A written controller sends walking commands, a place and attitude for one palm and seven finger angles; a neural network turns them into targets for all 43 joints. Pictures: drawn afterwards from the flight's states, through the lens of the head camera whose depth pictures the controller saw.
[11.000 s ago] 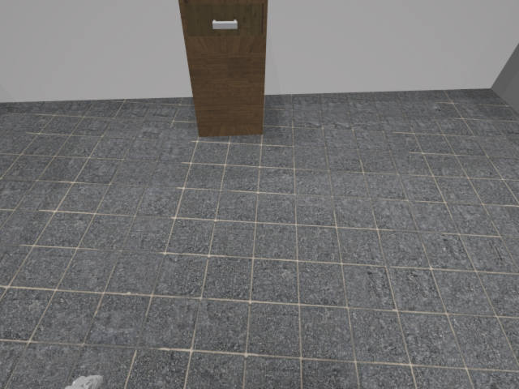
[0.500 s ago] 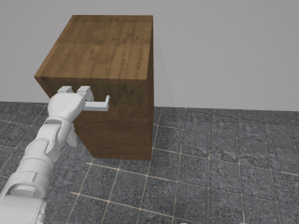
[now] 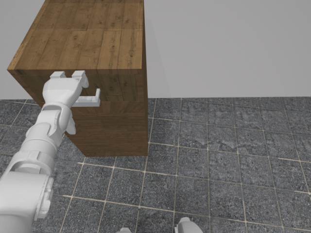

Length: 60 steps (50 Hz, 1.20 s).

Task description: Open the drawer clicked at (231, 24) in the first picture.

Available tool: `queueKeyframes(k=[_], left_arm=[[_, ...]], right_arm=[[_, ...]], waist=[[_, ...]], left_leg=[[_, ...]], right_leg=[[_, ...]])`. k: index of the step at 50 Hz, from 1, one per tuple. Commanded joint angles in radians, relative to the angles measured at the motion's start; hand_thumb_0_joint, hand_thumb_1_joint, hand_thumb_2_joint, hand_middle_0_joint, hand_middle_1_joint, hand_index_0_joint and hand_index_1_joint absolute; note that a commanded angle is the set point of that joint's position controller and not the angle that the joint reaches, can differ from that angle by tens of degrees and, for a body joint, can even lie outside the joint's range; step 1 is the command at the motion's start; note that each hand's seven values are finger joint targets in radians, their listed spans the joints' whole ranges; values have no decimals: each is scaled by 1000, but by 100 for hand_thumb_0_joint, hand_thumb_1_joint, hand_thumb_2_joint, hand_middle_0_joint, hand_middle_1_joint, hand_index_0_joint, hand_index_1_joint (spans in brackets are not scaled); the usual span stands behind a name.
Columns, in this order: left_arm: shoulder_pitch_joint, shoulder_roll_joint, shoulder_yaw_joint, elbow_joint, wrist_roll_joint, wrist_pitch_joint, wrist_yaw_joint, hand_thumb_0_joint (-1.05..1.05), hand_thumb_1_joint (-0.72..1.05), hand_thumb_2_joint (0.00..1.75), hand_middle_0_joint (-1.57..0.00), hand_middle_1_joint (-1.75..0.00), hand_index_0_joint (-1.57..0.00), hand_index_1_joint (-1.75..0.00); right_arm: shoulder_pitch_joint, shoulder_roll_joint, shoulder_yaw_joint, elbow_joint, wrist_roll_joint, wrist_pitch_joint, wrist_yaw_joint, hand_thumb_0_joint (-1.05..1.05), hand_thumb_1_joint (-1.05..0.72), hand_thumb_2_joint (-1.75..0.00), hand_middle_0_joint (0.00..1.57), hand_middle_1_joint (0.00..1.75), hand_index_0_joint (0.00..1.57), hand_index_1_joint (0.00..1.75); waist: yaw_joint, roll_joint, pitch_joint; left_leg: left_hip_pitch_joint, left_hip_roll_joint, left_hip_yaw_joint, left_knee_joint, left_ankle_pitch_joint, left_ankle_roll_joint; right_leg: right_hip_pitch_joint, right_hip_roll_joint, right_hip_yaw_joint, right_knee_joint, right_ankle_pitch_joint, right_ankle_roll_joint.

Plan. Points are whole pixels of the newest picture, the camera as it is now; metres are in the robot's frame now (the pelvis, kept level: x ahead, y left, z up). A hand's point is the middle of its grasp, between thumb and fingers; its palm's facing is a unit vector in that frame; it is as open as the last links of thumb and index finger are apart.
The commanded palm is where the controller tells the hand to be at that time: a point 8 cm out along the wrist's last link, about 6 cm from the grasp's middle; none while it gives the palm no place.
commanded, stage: move the hooked fingers above the handle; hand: left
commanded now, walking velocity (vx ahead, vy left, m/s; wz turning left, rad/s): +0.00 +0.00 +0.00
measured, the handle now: (82, 96) +0.54 +0.23 -0.05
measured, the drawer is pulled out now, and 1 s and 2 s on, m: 0.00 0.00 0.00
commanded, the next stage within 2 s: lower the fingers behind the handle in 0.94 s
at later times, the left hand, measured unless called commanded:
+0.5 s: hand (76, 98) +0.50 +0.23 +0.00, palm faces -0.09 +0.00 -1.00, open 13.8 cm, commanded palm +0.49 +0.22 +0.06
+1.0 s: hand (74, 98) +0.49 +0.23 +0.01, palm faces -0.08 +0.00 -1.00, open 13.8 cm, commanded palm +0.49 +0.22 +0.06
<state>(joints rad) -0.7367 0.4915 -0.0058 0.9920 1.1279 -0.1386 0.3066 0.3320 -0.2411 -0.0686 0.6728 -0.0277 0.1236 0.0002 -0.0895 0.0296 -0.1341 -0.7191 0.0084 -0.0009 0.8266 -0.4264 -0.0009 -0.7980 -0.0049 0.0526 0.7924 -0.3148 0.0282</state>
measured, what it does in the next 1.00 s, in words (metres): stands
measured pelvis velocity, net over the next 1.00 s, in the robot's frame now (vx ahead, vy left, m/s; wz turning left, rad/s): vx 0.00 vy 0.00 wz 0.00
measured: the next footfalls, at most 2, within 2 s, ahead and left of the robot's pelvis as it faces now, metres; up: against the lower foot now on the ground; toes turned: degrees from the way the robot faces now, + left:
none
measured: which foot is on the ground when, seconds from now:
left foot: down 0.00-1.00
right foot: down 0.00-1.00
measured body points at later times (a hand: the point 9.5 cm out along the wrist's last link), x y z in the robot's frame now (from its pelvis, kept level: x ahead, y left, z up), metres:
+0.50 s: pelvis +0.00 +0.00 -0.02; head +0.12 +0.00 +0.42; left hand +0.49 +0.22 +0.06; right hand -0.02 -0.27 -0.14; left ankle -0.03 +0.12 -0.70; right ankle +0.03 -0.14 -0.70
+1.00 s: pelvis +0.00 +0.00 -0.01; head +0.12 +0.00 +0.42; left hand +0.49 +0.23 +0.06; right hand +0.01 -0.28 -0.14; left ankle -0.03 +0.12 -0.70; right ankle +0.03 -0.14 -0.70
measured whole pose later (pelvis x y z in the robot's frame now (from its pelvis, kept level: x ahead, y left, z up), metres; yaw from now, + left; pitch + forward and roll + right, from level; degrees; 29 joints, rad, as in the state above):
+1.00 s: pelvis +0.00 +0.00 -0.01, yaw +0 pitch +22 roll -1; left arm -0.85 0.56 0.01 1.10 1.13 -0.13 0.30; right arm 0.34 -0.26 -0.05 0.68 -0.04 0.14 -0.01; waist -0.14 0.04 -0.14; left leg -0.84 0.02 -0.01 0.91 -0.46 0.00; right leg -0.92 0.01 0.04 0.86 -0.34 0.03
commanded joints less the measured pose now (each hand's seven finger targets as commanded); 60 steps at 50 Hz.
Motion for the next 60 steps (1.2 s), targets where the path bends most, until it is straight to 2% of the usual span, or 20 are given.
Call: queueKeyframes(k=[1, 10, 13, 16, 19, 22, 24, 25, 26, 27, 28, 33, 36, 37, 39, 45, 47, 51, 54, 60], left_arm=[[-441, 221, 40, -134, -12, 7, 32, 0, -50, 30, -30, -120, -30, -120], [-607, 300, 64, -74, 1, 3, 48, 0, -50, 30, -30, -120, -30, -120], [-594, 339, 93, -85, 7, 7, 52, 0, -50, 30, -30, -120, -30, -120], [-577, 320, 83, -85, 3, 19, 46, 0, -50, 30, -30, -120, -30, -120], [-575, 314, 68, -58, -3, 42, 43, 0, -50, 30, -30, -120, -30, -120], [-579, 332, 77, -78, -5, 37, 35, 0, -50, 30, -30, -120, -30, -120], [-602, 284, 37, -89, -5, 26, 28, 0, -50, 30, -30, -120, -30, -120], [-594, 282, 43, -91, -12, 17, 25, 0, -50, 30, -30, -120, -30, -120], [-620, 295, 47, -109, -10, 5, 25, 0, -50, 30, -30, -120, -30, -120], [-577, 316, 67, -79, -10, 5, 23, 0, -50, 30, -30, -120, -30, -120], [-582, 292, 46, -74, -9, 3, 24, 0, -50, 30, -30, -120, -30, -120], [-584, 326, 68, -56, -3, 8, 44, 0, -50, 30, -30, -120, -30, -120], [-606, 320, 63, -75, -3, 9, 53, 0, -50, 30, -30, -120, -30, -120], [-586, 356, 93, -71, -2, 12, 53, 0, -50, 30, -30, -120, -30, -120], [-560, 327, 78, -60, -6, 22, 54, 0, -50, 30, -30, -120, -30, -120], [-552, 365, 102, -101, -15, 11, 40, 0, -50, 30, -30, -120, -30, -120], [-519, 352, 93, -89, -11, 7, 33, 0, -50, 30, -30, -120, -30, -120], [-559, 270, 29, -91, -18, -11, 22, 0, -50, 30, -30, -120, -30, -120], [-555, 292, 41, -62, -14, -20, 19, 0, -50, 30, -30, -120, -30, -120], [-536, 332, 90, -67, -8, -39, 47, 0, -50, 30, -30, -120, -30, -120]], right_arm=[[122, -170, -59, -57, -3, -19, -11, 0, -90, -90, 20, 30, 20, 30], [162, -190, -52, -28, -18, -24, -20, 0, -90, -90, 20, 30, 20, 30], [176, -195, -52, -29, -23, -20, -17, 0, -90, -90, 20, 30, 20, 30], [187, -195, -54, -25, -26, -12, -13, 0, -90, -90, 20, 30, 20, 30], [184, -197, -49, -22, -17, 0, -15, 0, -90, -90, 20, 30, 20, 30], [185, -200, -47, -22, -16, 3, -19, 0, -90, -90, 20, 30, 20, 30], [182, -192, -49, -22, -14, -2, -23, 0, -90, -90, 20, 30, 20, 30], [181, -191, -48, -22, -16, -4, -23, 0, -90, -90, 20, 30, 20, 30], [188, -192, -50, -21, -16, -7, -26, 0, -90, -90, 20, 30, 20, 30], [185, -195, -46, -18, -16, -5, -26, 0, -90, -90, 20, 30, 20, 30], [181, -191, -45, -21, -16, -7, -27, 0, -90, -90, 20, 30, 20, 30], [176, -193, -38, -24, -16, -7, -23, 0, -90, -90, 20, 30, 20, 30], [182, -192, -42, -26, -18, -6, -22, 0, -90, -90, 20, 30, 20, 30], [181, -197, -42, -22, -19, -4, -20, 0, -90, -90, 20, 30, 20, 30], [173, -194, -43, -30, -19, 0, -19, 0, -90, -90, 20, 30, 20, 30], [160, -194, -39, -34, -17, 3, -24, 0, -90, -90, 20, 30, 20, 30], [162, -194, -41, -32, -14, 4, -25, 0, -90, -90, 20, 30, 20, 30], [171, -187, -48, -27, -10, -5, -29, 0, -90, -90, 20, 30, 20, 30], [167, -191, -44, -21, -11, -8, -33, 0, -90, -90, 20, 30, 20, 30], [169, -192, -41, -15, -25, -8, -23, 0, -90, -90, 20, 30, 20, 30]], waist=[[-30, 16, -387], [-74, 38, -430], [-50, 100, -512], [-55, 93, -543], [-66, 55, -468], [-57, 57, -493], [-77, 61, -460], [-70, 70, -459], [-81, 57, -479], [-62, 57, -463], [-74, 58, -448], [-67, 66, -434], [-75, 65, -484], [-58, 67, -482], [-58, 60, -479], [-45, 55, -499], [-45, 49, -486], [-79, 38, -448], [-78, 42, -413], [-56, 67, -472]], left_leg=[[161, -32, 19, -63, 395, 33], [95, -31, 6, 2, 356, 37], [119, -31, 5, 25, 415, 29], [149, -22, 3, 34, 490, 25], [101, -24, 12, 17, 421, 31], [117, -25, 9, 5, 405, 33], [115, -23, 13, 1, 373, 36], [126, -22, 10, 0, 385, 35], [132, -20, 7, 3, 381, 37], [117, -25, 7, 0, 373, 35], [113, -23, 9, -2, 361, 36], [77, -28, 18, 4, 349, 37], [95, -29, 17, 14, 384, 38], [95, -28, 15, 14, 397, 35], [96, -29, 22, 12, 397, 35], [93, -33, 30, 4, 406, 40], [108, -29, 27, 4, 412, 37], [114, -26, 22, 2, 372, 38], [79, -30, 21, 8, 332, 39], [60, -29, 15, 49, 400, 34]], right_leg=[[217, 45, -75, -45, 270, -73], [133, 43, -73, 5, 227, -72], [134, 45, -76, 34, 259, -74], [147, 49, -81, 37, 306, -71], [152, 49, -80, 15, 280, -68], [169, 48, -77, 7, 266, -69], [152, 47, -76, -7, 244, -68], [149, 47, -77, -8, 245, -71], [150, 47, -75, -6, 244, -67], [153, 47, -75, -4, 235, -71], [139, 46, -78, -6, 225, -69], [144, 45, -74, 1, 231, -70], [162, 45, -72, 8, 265, -67], [167, 43, -74, 14, 272, -69], [176, 44, -73, 8, 278, -67], [235, 41, -63, 1, 321, -66], [215, 43, -68, 0, 311, -65], [173, 44, -70, -16, 269, -63], [145, 41, -68, -10, 234, -66], [136, 43, -71, 43, 280, -72]])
